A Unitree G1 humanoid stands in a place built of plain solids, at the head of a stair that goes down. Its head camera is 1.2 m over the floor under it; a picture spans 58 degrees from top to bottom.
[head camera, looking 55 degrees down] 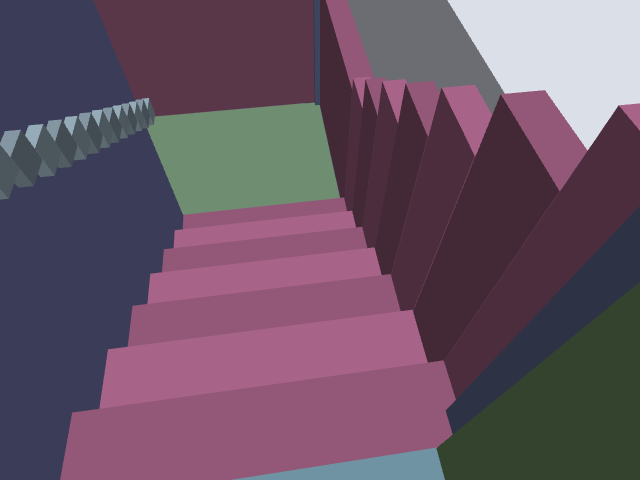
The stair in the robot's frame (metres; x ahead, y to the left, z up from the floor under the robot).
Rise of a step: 0.18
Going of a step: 0.27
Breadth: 1.17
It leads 8 degrees to the left of straight ahead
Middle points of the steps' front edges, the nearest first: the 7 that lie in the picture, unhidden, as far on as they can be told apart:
0.41 0.17 -0.18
0.67 0.21 -0.35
0.94 0.25 -0.53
1.20 0.29 -0.70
1.47 0.32 -0.88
1.74 0.36 -1.05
2.00 0.40 -1.23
